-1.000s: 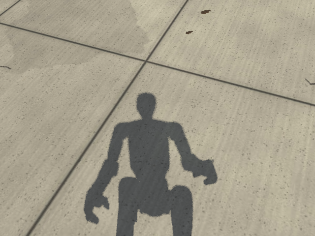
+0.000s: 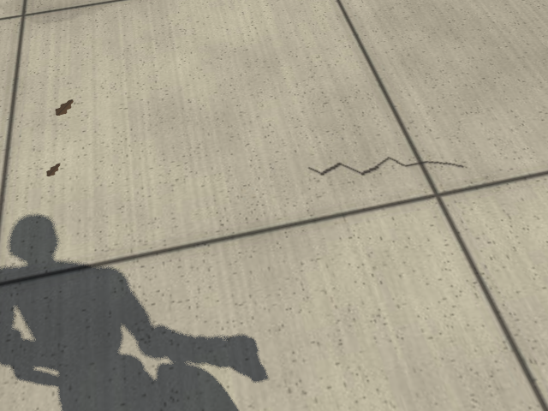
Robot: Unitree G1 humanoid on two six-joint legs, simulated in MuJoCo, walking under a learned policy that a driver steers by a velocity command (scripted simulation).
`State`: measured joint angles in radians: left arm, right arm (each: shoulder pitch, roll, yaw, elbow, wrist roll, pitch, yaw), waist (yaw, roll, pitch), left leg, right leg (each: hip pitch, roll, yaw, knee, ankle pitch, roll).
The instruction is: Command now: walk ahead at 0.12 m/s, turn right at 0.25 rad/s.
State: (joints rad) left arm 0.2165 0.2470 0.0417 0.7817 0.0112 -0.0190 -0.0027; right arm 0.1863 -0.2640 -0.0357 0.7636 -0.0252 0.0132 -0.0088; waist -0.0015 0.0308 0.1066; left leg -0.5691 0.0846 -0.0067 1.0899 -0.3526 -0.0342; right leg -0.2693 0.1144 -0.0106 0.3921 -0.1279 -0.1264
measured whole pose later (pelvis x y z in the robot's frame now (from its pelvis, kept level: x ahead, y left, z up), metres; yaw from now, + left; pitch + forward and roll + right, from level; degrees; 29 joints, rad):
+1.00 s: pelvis +0.32 +0.01 +0.01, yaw +18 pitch +1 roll -1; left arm 0.36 0.23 0.04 0.89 0.02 -0.10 0.01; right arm 0.16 -0.29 -0.08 0.81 -0.03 0.01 0.06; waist 0.03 0.05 0.02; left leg -0.64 0.06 0.00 1.02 -0.16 0.04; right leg -0.05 0.01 -0.17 0.26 -0.23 -0.04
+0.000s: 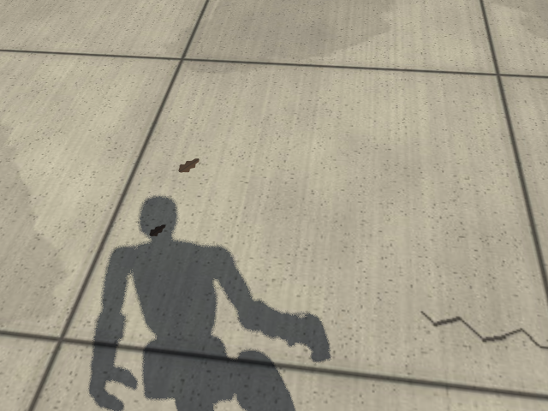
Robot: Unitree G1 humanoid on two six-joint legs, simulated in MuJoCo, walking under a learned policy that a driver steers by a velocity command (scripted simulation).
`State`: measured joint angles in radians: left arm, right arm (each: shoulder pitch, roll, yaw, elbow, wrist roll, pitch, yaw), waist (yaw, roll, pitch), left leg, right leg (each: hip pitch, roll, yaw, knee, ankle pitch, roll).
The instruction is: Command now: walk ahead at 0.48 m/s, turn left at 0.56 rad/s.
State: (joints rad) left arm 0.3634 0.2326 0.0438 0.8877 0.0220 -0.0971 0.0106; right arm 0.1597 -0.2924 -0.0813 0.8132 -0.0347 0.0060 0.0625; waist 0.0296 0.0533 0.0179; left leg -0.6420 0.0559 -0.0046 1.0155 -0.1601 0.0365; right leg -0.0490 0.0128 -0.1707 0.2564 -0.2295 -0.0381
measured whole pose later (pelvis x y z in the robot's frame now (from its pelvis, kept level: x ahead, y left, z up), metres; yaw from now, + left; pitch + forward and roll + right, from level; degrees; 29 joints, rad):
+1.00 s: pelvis +0.52 +0.06 -0.01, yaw -5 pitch +1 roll +0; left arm 0.25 0.28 0.06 0.86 0.00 -0.02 -0.01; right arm 0.15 -0.25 -0.02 0.79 -0.03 -0.03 -0.02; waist 0.01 0.02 0.10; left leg -0.58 0.06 -0.05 1.14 -0.35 -0.04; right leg -0.26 0.14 0.01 0.40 -0.14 -0.14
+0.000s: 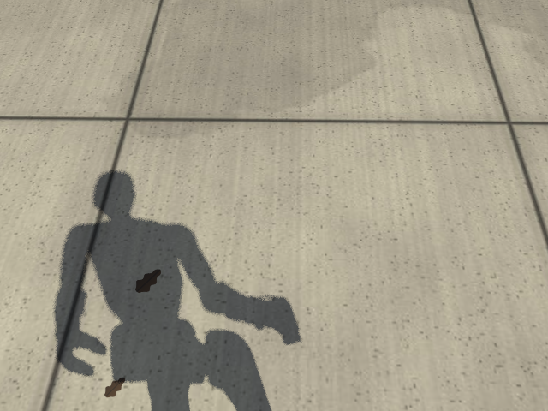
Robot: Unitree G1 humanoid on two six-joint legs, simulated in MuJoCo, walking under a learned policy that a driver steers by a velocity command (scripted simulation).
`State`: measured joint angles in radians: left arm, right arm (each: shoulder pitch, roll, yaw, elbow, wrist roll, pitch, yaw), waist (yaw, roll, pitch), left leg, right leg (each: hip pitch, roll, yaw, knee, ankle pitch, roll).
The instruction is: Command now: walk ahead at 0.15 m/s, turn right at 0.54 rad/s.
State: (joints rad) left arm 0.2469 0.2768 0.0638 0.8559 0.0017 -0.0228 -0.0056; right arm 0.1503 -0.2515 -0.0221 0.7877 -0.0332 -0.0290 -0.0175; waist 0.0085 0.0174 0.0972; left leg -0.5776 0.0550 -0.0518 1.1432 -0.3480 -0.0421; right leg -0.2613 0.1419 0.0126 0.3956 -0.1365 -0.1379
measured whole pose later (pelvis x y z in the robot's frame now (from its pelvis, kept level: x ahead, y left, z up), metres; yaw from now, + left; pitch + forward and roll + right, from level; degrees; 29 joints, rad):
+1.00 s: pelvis +0.22 -0.03 +0.01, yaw -16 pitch +0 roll +1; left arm 0.21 0.22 0.01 0.83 0.02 -0.05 0.01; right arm 0.35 -0.26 -0.05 0.89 -0.02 -0.01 0.00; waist -0.03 0.04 0.04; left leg -0.41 0.00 -0.01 1.01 -0.39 0.04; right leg -0.16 0.01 -0.09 0.36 -0.20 -0.06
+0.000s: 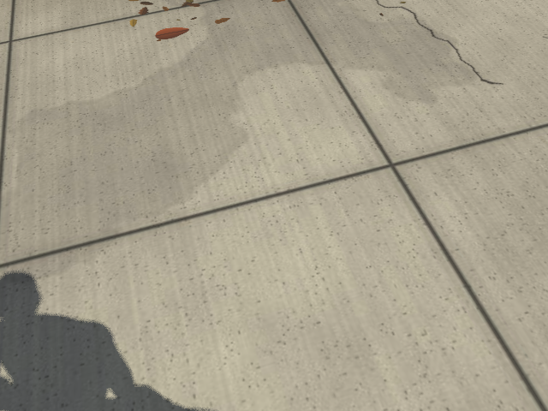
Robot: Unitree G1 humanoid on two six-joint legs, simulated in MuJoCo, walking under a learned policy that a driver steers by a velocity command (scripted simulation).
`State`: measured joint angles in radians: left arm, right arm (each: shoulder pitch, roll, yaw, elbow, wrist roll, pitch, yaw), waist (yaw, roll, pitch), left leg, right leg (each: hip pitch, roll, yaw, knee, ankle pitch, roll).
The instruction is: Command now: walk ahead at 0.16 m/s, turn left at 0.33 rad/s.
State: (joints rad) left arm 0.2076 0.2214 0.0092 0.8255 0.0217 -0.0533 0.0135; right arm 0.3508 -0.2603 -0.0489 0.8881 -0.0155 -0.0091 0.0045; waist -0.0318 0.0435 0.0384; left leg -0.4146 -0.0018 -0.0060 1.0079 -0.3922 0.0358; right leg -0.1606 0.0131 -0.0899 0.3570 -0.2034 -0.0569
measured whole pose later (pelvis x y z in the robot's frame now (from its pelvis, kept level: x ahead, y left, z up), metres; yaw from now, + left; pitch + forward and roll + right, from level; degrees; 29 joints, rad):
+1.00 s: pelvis +0.07 -0.01 +0.00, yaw +31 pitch +0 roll +1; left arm 0.23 0.25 0.03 0.75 0.02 0.01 0.03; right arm 0.20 -0.31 -0.09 0.78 -0.02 0.07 0.02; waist 0.01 0.05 0.04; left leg -0.42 -0.11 -0.13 0.99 -0.42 -0.04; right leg -0.20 0.01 -0.01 0.42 -0.22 -0.04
